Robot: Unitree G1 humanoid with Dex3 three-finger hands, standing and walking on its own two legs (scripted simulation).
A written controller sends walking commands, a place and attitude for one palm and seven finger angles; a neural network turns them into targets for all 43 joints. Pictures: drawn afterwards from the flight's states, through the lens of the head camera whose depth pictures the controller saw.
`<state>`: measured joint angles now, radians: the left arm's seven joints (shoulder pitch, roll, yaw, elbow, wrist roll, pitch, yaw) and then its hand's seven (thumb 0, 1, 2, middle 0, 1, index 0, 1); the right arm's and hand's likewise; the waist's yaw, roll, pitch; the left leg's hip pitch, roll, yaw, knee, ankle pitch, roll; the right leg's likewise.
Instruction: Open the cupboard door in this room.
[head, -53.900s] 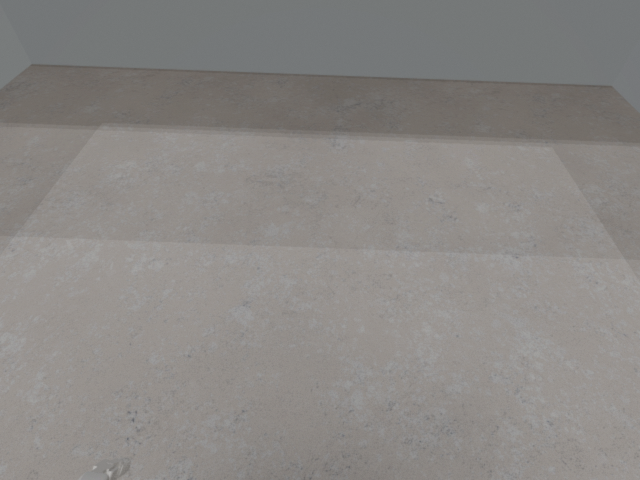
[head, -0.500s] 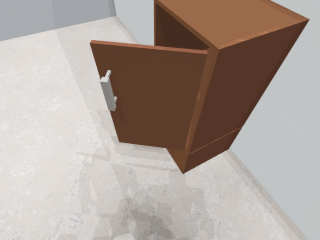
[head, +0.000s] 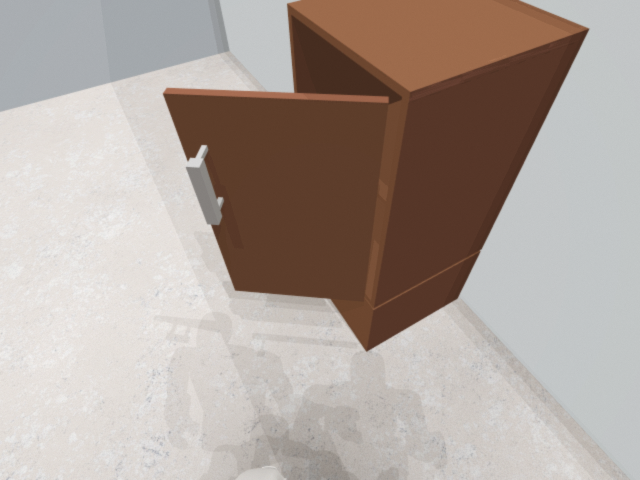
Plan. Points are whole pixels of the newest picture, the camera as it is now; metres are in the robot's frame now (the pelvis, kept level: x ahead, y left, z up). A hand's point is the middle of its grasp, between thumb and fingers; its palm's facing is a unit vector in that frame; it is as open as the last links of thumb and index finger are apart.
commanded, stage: come to a stop and stand still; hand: left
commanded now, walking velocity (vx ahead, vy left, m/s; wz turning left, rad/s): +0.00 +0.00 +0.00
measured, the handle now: (208, 185) +0.60 +0.25 -0.02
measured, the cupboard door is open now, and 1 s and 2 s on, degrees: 54 54 54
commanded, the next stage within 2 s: look again from close up in 0.52 s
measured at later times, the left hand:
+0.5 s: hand out of the picture -0.06 +0.17 -0.17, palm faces +0.05 -0.98 -0.18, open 7.4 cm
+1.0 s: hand out of the picture -0.04 +0.15 -0.17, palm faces +0.04 -0.99 -0.11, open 7.4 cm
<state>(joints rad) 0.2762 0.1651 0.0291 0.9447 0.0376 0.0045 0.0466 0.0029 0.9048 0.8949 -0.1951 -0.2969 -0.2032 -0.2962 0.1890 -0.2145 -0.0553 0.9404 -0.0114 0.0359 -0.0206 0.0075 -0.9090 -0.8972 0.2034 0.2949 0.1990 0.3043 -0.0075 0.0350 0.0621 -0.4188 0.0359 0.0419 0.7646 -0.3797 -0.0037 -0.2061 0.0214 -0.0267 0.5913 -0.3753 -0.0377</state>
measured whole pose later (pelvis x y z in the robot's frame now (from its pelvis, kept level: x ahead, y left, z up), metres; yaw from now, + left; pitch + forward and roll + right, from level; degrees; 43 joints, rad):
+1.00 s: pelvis -0.01 +0.01 +0.01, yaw +1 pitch +1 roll -1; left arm 0.39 0.11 -0.02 1.09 0.02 -0.02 0.04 0.00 0.91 0.89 -0.19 -0.30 -0.20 -0.30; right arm 0.33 -0.11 0.02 1.12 -0.01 -0.02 -0.03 0.02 -0.92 -0.90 0.20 0.29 0.20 0.30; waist 0.00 -0.03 -0.02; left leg -0.30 -0.03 0.08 0.46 -0.18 0.07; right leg -0.17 0.02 -0.04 0.45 -0.29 -0.02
